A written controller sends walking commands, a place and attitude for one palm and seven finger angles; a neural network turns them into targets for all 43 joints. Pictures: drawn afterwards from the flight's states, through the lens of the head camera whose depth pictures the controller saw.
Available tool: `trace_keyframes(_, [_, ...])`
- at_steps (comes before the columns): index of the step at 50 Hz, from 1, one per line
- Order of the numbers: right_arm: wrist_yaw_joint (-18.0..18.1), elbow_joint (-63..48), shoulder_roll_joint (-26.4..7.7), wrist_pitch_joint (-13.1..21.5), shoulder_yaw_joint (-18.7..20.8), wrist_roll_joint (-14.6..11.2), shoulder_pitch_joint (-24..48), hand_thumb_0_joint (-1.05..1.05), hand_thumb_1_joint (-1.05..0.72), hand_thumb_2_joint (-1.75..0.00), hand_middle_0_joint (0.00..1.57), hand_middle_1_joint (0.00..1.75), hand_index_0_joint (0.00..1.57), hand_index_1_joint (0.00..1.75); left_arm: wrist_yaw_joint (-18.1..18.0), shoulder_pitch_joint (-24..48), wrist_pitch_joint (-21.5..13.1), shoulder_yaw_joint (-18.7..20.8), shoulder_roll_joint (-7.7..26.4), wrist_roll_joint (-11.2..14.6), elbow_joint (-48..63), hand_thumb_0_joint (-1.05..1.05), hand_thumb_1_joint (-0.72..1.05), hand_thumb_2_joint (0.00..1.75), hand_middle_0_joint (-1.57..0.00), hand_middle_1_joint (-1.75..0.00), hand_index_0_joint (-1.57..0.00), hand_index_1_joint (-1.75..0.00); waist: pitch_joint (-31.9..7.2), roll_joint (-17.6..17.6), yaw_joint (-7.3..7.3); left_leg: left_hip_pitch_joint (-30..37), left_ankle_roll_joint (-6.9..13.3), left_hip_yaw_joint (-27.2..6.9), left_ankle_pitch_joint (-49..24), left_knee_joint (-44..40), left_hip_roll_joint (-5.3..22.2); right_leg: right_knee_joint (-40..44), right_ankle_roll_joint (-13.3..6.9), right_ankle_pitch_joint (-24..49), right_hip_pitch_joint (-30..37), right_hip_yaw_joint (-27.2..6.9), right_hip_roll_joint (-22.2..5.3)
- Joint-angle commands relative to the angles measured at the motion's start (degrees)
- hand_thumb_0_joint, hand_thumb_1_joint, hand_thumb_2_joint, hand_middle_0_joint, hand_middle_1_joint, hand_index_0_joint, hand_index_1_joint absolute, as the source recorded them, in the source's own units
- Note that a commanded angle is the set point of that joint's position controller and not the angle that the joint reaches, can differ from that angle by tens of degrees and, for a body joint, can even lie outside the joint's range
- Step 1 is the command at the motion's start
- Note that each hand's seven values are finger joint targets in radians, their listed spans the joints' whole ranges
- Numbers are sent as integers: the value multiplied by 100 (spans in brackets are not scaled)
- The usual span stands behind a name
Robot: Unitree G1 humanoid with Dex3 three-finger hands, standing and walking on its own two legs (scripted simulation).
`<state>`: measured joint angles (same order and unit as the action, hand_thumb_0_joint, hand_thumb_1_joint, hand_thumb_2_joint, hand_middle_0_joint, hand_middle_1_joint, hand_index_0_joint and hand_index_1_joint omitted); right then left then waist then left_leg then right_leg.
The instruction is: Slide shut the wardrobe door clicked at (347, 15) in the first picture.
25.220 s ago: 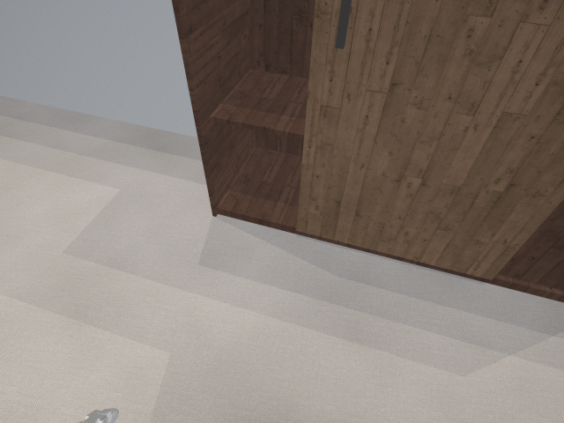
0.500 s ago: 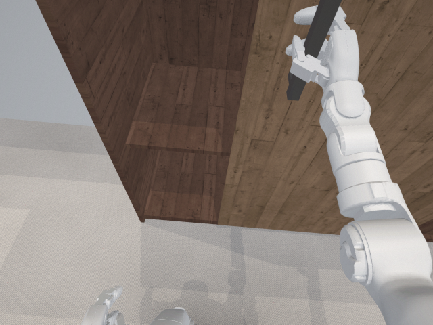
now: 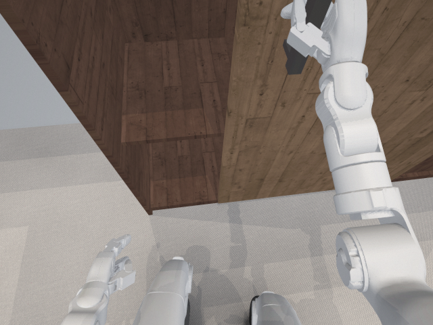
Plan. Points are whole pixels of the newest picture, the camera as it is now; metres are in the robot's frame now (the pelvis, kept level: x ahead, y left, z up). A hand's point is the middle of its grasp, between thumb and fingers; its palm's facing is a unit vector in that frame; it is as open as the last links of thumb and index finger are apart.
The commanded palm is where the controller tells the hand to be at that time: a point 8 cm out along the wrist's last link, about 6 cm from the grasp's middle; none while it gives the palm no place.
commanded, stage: step sideways, sliding the door along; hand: right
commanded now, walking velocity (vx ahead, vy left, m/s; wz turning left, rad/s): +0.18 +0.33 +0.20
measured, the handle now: (309, 4) +0.51 -0.12 +0.23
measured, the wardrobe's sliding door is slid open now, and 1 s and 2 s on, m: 0.30 0.00 0.00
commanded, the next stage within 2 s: stop walking and hold the door there in 1.42 s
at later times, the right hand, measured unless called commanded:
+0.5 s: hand (209, 33) +0.46 +0.02 +0.22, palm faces +0.26 +0.96 -0.08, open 6.1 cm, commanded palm +0.43 +0.04 +0.21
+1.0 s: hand (51, 43) +0.44 +0.21 +0.22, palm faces +0.14 +0.99 -0.03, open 6.3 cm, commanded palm +0.41 +0.24 +0.21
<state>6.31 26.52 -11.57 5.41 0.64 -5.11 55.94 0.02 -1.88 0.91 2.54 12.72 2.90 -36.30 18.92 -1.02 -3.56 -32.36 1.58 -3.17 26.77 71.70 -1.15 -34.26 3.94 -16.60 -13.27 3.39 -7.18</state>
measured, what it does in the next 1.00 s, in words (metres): steps to the left: left foot, then right foot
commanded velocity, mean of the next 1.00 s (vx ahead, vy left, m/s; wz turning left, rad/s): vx -0.29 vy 0.26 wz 0.24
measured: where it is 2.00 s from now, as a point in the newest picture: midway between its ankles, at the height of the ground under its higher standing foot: (76, 324)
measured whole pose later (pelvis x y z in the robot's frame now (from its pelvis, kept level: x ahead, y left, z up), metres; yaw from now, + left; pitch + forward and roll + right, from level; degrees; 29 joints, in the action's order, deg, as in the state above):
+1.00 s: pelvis +0.06 +0.34 +0.01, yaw +3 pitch -4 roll +3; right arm 9.1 -5.1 -7.4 5.7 0.7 -1.1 28.7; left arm 2.8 -4.2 -3.8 2.5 10.9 2.0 -33.4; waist 16.8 -2.9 -8.0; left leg -25.7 -0.8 1.3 26.2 61.6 0.4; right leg -29.1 7.1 -13.3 -9.5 7.1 -16.3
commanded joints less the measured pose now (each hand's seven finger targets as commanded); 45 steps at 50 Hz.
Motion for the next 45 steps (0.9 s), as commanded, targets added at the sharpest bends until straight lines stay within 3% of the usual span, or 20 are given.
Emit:
trace_keyframes(1, [-546, -2274, 1122, 646, -1543, 213, 3530, 0, -90, -90, 45, 140, 45, 140, 68, -125, -163, 260, 725, 78, 742, 0, 90, 90, -20, -30, -20, -30, -3602, -816, 647, 286, -131, 297, -499, -973, 558, 515, -1277, 3345, 1873, -327, -1562])
trace_keyframes(5, [-510, -2463, 726, 660, -1311, 157, 3192, 0, -90, -90, 45, 140, 45, 140, 15, 46, -261, 220, 659, 108, 882, 0, 90, 90, -20, -30, -20, -30, -3654, -1905, 689, 1241, -253, 917, -676, -2333, 299, -9, -896, 4179, 1883, 187, -1313])
trace_keyframes(7, [-439, -2559, 550, 687, -1138, 166, 2813, 0, -90, -90, 45, 140, 45, 140, 12, 16, -278, 163, 574, 139, 862, 0, 90, 90, -20, -30, -20, -30, -3804, -1686, 663, 1835, -239, 987, -1366, -3488, 140, -724, -650, 4170, 2007, 154, -1157])
trace_keyframes(9, [-365, -2770, 207, 737, -931, 314, 2462, 0, -90, -90, 45, 140, 45, 140, -8, -87, -338, 122, 434, 213, 770, 0, 90, 90, -20, -30, -20, -30, -3909, -728, 629, 3054, -194, 880, -3846, -4727, 202, -1681, -695, 3320, 1367, 202, -531])
trace_keyframes(11, [-247, -3063, -349, 673, -589, 453, 1913, 0, -90, -90, 45, 140, 45, 140, -114, 47, -407, 85, 97, 149, 745, 0, 90, 90, -20, -30, -20, -30, -3948, 1572, 624, 4051, 550, -681, -7867, -4264, 1527, -2892, -223, -1019, -566, 83, 318])
trace_keyframes(12, [-278, -3334, -450, 668, -480, 430, 1820, 0, -90, -90, 45, 140, 45, 140, -213, 204, -429, 148, 214, 69, 725, 0, 90, 90, -20, -30, -20, -30, -3942, 2866, 441, 4043, 670, -925, -8007, -4161, 1621, -3337, -162, -1886, -833, -277, 323])
trace_keyframes(14, [-186, -3954, 41, 633, -727, 242, 1551, 0, -90, -90, 45, 140, 45, 140, -270, 322, -603, 23, 194, 72, 620, 0, 90, 90, -20, -30, -20, -30, -3620, 1828, 563, 3541, 619, -542, -7376, -3904, 1640, -1789, -355, -1700, -655, -411, 140])
trace_keyframes(16, [-128, -4434, 270, 740, -986, 182, 1390, 0, -90, -90, 45, 140, 45, 140, -210, 320, -655, 10, 224, 45, 540, 0, 90, 90, -20, -30, -20, -30, -3748, 961, 675, 3857, 267, 6, -7121, -2936, 1257, 988, -314, 261, 35, 111, -12])
trace_keyframes(17, [-136, -4615, 279, 787, -1063, 134, 1338, 0, -90, -90, 45, 140, 45, 140, -199, 388, -628, 142, 304, 36, 655, 0, 90, 90, -20, -30, -20, -30, -3892, 333, 661, 2872, -73, 285, -5843, -2489, 976, 1453, -443, 2856, 1393, 25, -488])
trace_keyframes(19, [-262, -4591, 553, 900, -1211, 174, 884, 0, -90, -90, 45, 140, 45, 140, 28, 229, -606, 325, 582, 0, 960, 0, 90, 90, -20, -30, -20, -30, -4134, -1282, 496, 551, -266, 116, 103, -1039, 435, 624, -1483, 7209, 3329, -1434, -2292])
trace_keyframes(20, [-313, -4240, 510, 888, -982, 270, 951, 0, -90, -90, 45, 140, 45, 140, 195, 72, -654, 443, 777, -2, 902, 0, 90, 90, -20, -30, -20, -30, -4372, -615, 421, 279, -235, -199, 438, -345, 304, 435, -1654, 6618, 3448, -1034, -2431])
trace_keyframes(24, [-248, -4545, 416, 865, -1105, 338, 1406, 0, -90, -90, 45, 140, 45, 140, 227, 319, -792, 364, 659, -35, 952, 0, 90, 90, -20, -30, -20, -30, -3503, -2212, 512, 760, -162, 213, -73, -1502, 544, 296, -1036, 5274, 2414, 239, -1955])
trace_keyframes(30, [-296, -4640, -20, 892, -775, 504, 580, 0, -90, -90, 45, 140, 45, 140, 173, 127, -837, 205, 503, 155, 1084, 0, 90, 90, -20, -30, -20, -30, -3642, -574, 581, 2570, -265, 816, -3159, -4522, 222, -1246, -738, 3880, 1752, 449, -1101])
trace_keyframes(32, [-251, -4849, -595, 902, -479, 547, 478, 0, -90, -90, 45, 140, 45, 140, 74, 294, -856, 131, 229, 119, 1119, 0, 90, 90, -20, -30, -20, -30, -3518, 1230, 597, 3358, 204, -587, -7590, -4561, 1456, -2300, -263, -567, 57, 650, -53])
trace_keyframes(33, [-220, -4892, -796, 810, -176, 449, 101, 0, -90, -90, 45, 140, 45, 140, -23, 255, -843, 270, 378, 71, 1066, 0, 90, 90, -20, -30, -20, -30, -3737, 2268, 386, 3443, 571, -1523, -8871, -4349, 1715, -3038, -108, -2050, -439, 86, 384])
trace_keyframes(36, [-90, -5858, -22, 760, -699, 217, -296, 0, -90, -90, 45, 140, 45, 140, -22, 342, -938, -45, 163, 36, 936, 0, 90, 90, -20, -30, -20, -30, -3679, 1256, 487, 3907, 703, -1180, -8251, -3824, 1741, -1276, -283, -1978, -798, -416, 131])
trace_keyframes(39, [-6, -6158, 31, 998, -858, 116, -402, 0, -90, -90, 45, 140, 45, 140, -59, 501, -766, 60, 291, 1, 916, 0, 90, 90, -20, -30, -20, -30, -4053, 681, 640, 3511, 193, -295, -6947, -2774, 1112, 1545, -240, 1910, 1115, 144, -336])
trace_keyframes(41, [-180, -6014, 467, 1113, -1201, 145, -466, 0, -90, -90, 45, 140, 45, 140, 120, 482, -748, 283, 581, -53, 1179, 0, 90, 90, -20, -30, -20, -30, -4241, -930, 412, 732, -234, 38, -261, -1389, 381, 849, -1447, 7081, 3115, -1525, -2582])
trace_keyframes(42, [-245, -5630, 565, 1110, -1194, 338, -323, 0, -90, -90, 45, 140, 45, 140, 249, 225, -778, 286, 622, -102, 1071, 0, 90, 90, -20, -30, -20, -30, -4271, -465, 443, 444, -218, -249, 535, -585, 222, 697, -1682, 6988, 3162, -982, -2649])
trace_keyframes(45, [-255, -5680, 813, 1024, -1466, 391, 430, 0, -90, -90, 45, 140, 45, 140, 276, 270, -860, 223, 497, -131, 1043, 0, 90, 90, -20, -30, -20, -30, -3651, -1795, 567, 37, -234, -171, 308, -185, 447, 676, -1522, 5557, 2705, -229, -2386])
